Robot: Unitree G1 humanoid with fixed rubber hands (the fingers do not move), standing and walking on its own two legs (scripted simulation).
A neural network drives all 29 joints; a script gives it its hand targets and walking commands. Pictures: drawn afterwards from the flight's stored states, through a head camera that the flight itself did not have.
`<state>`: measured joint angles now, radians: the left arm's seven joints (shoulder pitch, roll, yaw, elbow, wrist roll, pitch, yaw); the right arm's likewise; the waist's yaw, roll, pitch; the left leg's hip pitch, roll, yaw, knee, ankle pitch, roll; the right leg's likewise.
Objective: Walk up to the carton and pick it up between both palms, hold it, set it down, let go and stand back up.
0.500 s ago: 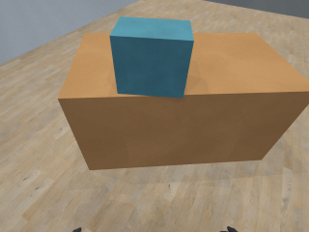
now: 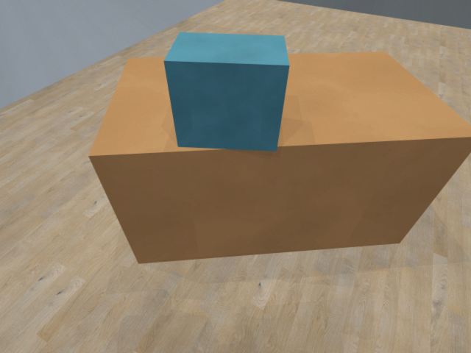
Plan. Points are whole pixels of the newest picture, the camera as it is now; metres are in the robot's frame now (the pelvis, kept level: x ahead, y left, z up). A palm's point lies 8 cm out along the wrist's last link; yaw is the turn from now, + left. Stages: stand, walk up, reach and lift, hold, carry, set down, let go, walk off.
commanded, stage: walk up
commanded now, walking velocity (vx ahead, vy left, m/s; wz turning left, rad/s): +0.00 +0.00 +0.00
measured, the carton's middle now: (229, 93) +0.83 +0.02 +0.04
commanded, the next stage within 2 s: none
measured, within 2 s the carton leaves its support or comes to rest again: neither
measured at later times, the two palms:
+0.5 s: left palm out of the picture +0.18 +0.28 -0.11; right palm out of the picture +0.03 -0.21 -0.10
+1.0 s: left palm (85, 294) +0.29 +0.31 -0.12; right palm (330, 258) +0.36 -0.21 -0.10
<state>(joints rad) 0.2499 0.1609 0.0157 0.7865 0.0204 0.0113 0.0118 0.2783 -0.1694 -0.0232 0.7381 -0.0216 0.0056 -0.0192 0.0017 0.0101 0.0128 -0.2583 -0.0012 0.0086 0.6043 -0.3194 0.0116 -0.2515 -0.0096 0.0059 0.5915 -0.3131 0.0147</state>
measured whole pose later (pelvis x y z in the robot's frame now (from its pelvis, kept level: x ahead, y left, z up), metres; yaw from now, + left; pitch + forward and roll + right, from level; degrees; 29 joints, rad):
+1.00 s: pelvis +0.28 +0.05 +0.00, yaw -1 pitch -4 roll -2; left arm 0.42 0.26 0.03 0.82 0.04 -0.06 0.01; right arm 0.34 -0.26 -0.03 0.71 -0.04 -0.03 0.05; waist 0.04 0.03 0.06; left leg -0.52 0.09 -0.03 0.87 -0.29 -0.01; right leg -0.18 -0.03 -0.12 0.56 -0.31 -0.01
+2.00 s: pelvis +0.44 +0.05 +0.00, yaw +0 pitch -3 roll +0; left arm 0.17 0.25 -0.04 0.92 0.01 0.02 0.00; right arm 0.28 -0.21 0.02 0.80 0.01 -0.01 0.00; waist 0.01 -0.02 0.05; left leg -0.18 -0.01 0.00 0.60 -0.37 0.01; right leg -0.32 -0.04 -0.07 0.56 -0.18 0.00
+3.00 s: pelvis +0.44 +0.03 +0.00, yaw -3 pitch -2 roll +1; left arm 0.19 0.27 -0.01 0.96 0.00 0.03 0.00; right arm 0.29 -0.24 0.01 0.88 -0.01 -0.01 -0.02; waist 0.01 -0.01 0.05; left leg -0.19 0.02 0.03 0.56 -0.35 -0.02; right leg -0.36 0.00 -0.02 0.55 -0.16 -0.03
